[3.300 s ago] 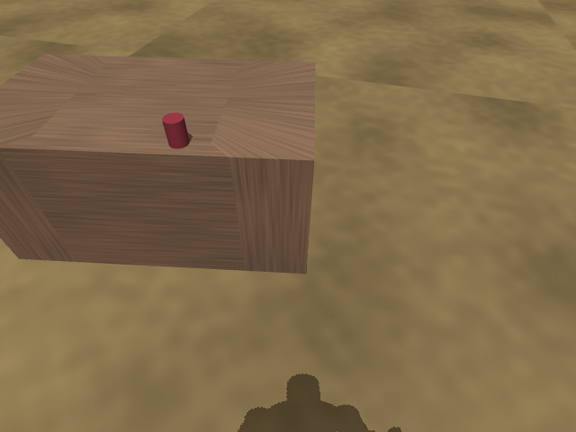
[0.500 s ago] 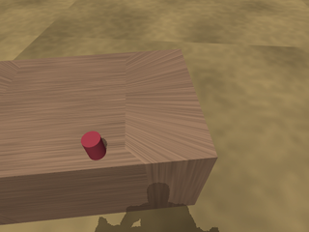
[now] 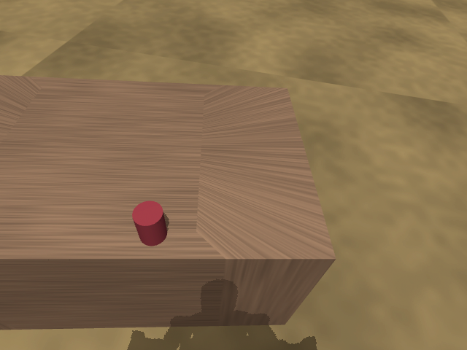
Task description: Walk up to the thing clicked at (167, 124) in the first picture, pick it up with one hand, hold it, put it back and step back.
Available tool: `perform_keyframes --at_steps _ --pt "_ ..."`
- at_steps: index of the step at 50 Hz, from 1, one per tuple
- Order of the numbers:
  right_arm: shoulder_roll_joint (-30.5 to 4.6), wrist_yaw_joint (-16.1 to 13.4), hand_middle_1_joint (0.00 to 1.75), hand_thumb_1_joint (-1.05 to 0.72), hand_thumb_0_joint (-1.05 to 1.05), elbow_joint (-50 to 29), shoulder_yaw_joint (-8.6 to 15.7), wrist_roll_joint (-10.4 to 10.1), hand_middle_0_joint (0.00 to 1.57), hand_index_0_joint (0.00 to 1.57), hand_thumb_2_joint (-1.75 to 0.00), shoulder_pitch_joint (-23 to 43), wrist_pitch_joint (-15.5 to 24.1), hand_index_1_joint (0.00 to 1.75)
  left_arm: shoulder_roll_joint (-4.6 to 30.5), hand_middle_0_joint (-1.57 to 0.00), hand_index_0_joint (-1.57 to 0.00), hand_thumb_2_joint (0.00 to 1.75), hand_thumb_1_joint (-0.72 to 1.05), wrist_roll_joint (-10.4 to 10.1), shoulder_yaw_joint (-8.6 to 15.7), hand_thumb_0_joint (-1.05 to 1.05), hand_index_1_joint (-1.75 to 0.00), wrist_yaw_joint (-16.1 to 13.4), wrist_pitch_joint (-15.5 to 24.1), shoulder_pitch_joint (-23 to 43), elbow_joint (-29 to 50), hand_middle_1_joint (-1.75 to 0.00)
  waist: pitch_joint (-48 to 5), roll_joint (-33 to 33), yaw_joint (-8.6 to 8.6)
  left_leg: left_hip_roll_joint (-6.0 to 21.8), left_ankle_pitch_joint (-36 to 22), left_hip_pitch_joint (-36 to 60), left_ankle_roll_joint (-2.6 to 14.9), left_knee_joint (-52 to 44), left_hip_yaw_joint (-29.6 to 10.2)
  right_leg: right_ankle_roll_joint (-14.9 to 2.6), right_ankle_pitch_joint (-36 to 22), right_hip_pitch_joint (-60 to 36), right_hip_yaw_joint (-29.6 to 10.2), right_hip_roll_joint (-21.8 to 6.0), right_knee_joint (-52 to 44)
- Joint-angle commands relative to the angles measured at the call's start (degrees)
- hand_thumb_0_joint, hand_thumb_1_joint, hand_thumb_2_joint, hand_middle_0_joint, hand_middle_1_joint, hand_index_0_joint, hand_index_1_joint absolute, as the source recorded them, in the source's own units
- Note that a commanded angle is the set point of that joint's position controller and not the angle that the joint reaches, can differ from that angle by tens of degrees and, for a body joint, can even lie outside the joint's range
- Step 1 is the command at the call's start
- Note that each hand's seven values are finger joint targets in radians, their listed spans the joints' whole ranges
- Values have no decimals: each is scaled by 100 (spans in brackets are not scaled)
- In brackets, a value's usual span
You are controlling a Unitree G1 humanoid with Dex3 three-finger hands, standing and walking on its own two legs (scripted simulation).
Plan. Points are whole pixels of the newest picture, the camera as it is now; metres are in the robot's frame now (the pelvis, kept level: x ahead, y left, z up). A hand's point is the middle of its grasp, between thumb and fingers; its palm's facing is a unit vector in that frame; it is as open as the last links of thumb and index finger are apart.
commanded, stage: walk up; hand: left
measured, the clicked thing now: (150, 223) +0.44 +0.19 -0.12
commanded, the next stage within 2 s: stand in 1.12 s
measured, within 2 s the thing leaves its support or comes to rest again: neither
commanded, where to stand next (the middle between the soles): +0.07 -0.02 m, yaw +0 degrees
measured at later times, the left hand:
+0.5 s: hand out of the picture +0.08 +0.24 -0.14, palm faces +0.02 -0.94 -0.33, open 7.4 cm
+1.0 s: hand out of the picture +0.08 +0.24 -0.14, palm faces +0.01 -0.94 -0.33, open 7.4 cm
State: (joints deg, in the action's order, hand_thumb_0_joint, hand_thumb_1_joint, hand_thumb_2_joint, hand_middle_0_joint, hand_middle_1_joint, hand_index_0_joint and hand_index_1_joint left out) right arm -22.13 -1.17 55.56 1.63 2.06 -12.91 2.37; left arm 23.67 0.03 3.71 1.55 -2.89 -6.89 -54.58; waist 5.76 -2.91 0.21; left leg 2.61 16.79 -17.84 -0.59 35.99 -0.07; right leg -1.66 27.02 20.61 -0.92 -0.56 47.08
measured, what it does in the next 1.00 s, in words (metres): steps on the spot: right foot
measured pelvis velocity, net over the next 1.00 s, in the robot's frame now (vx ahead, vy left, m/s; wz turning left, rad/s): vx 0.01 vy -0.01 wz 0.01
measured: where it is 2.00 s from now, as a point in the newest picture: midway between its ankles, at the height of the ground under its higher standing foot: outside the picture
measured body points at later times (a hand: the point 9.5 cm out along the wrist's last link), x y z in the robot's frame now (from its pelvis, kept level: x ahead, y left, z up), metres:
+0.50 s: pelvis -0.01 -0.02 +0.01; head -0.01 -0.01 +0.46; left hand +0.08 +0.29 -0.11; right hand +0.10 -0.31 -0.11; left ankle +0.03 +0.13 -0.73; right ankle -0.01 -0.16 -0.73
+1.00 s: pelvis +0.01 -0.01 +0.02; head +0.02 -0.01 +0.47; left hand +0.08 +0.29 -0.12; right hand +0.09 -0.31 -0.11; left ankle +0.03 +0.13 -0.73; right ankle -0.01 -0.16 -0.73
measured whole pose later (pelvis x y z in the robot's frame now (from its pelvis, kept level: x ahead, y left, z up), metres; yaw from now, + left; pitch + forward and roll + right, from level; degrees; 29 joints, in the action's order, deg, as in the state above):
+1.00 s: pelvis +0.01 -0.01 +0.02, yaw +1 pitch -2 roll +0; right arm -19.8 0.5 65.5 0.7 0.6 -5.4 0.5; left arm 20.2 0.3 1.2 0.9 0.1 -4.6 -66.2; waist 3.2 0.1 -0.2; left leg 2.8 9.8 -9.5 -2.2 21.6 -0.4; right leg 2.1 12.7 5.3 0.5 -2.2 20.2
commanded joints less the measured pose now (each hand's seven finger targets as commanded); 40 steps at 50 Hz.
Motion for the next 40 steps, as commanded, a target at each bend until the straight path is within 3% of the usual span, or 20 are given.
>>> perform_keyframes --at_steps 1,3,4,5,6,7,8,9,10,15,22,30,38,40 --pt "-1428 -69 30 -90 0 -388 285 -62 20 20 -90 362 107 30 633 -20 -20 90 90 -9 128 0 -30 -85 275 -57 175 -30 -1110 1369 102 732 -2779 935 760 -338 -673 31 -759 -624 179 -9 -1808" --pt "-1281 -54 30 -90 0 -378 231 -178 20 20 -90 383 27 30 871 -20 -20 90 90 38 130 0 -30 -171 377 -248 -38 -30 -1487 1064 140 526 -2697 776 463 125 -392 -80 -2379 -1452 -121 -278 -2219" --pt "-1159 -43 30 -90 0 -420 173 -232 20 20 -90 382 20 30 1082 -20 -20 90 90 81 139 0 -30 -208 430 -270 -64 -30 -1560 673 121 397 -2208 263 302 250 -408 -228 -3218 -1868 -660 -663 -2038" --pt "-1020 -21 30 -90 0 -417 134 -241 20 20 -90 367 10 30 1254 -20 -20 90 90 86 143 0 -30 -220 467 -103 -55 -30 -1443 313 16 189 -1371 -157 179 101 -255 -422 -3246 -1930 -1117 -1052 -1987" --pt "-1040 -42 30 -90 0 -264 164 -233 20 20 -90 284 -16 30 1444 -20 -20 90 90 54 148 0 -30 -188 443 278 -33 -30 -1318 -91 -125 103 -424 419 143 -155 -135 -665 -2818 -1093 -1198 -1330 -1978" --pt "-1111 -28 30 -90 0 -106 203 -198 20 20 -90 300 -19 30 1291 -20 -20 90 90 44 75 0 -30 -158 423 454 2 -30 -987 -46 -230 105 -360 908 148 -480 -205 -516 -2386 -470 -982 -1175 -1994" --pt "-1225 -15 30 -90 0 -39 233 -175 20 20 -90 360 4 30 1154 -20 -20 90 90 15 10 0 -30 -142 406 500 1 -30 -897 43 -241 242 -790 1080 218 -704 -393 -275 -2145 -298 -654 -922 -1960" --pt "-1330 15 30 -90 0 -54 246 -182 20 20 -90 622 14 30 1046 -20 -20 90 90 -10 -23 0 -30 -141 399 411 -79 -30 -831 172 -123 399 -962 913 305 -779 -577 -109 -1746 -394 -366 -625 -2011" --pt "-1294 48 30 -90 0 -62 202 -191 20 20 -90 802 3 30 1013 -20 -20 90 90 -7 -27 0 -30 -142 403 292 -208 -30 -766 127 -22 484 -1001 815 369 -788 -621 -74 -1487 -520 -278 -557 -2144" --pt "-1168 90 30 -90 0 191 109 -189 20 20 -90 839 -15 30 1095 -20 -20 90 90 14 -19 0 -30 -156 457 476 -385 -30 -558 -87 -96 289 -1072 932 210 -992 -339 -90 -1555 -559 -537 -732 -2591" --pt "-1076 125 30 -90 0 437 78 -139 20 20 -90 1039 -27 30 949 -20 -20 90 90 16 -23 0 -30 -138 440 629 -554 -30 -379 128 -31 333 -538 771 139 -1535 -452 -4 -817 -764 -437 -620 -3090" --pt "-999 98 30 -90 0 543 73 -144 20 20 -90 1067 28 30 871 -20 -20 90 90 22 -24 0 -30 -129 437 580 -636 -30 -810 411 17 414 -1220 855 101 -1738 -422 70 -1911 -1429 -246 -612 -2947" --pt "-1056 84 30 -90 0 586 109 -136 20 20 -90 1124 12 30 831 -20 -20 90 90 43 -59 0 -30 -119 397 508 -737 -30 -723 560 4 442 -768 771 122 -1943 -505 79 -1743 -1427 -204 -568 -2974" --pt "-1036 89 30 -90 0 604 100 -143 20 20 -90 1063 8 30 854 -20 -20 90 90 41 -48 0 -30 -125 410 546 -756 -30 -788 473 -21 422 -997 822 116 -1884 -481 83 -1909 -1502 -220 -593 -2996"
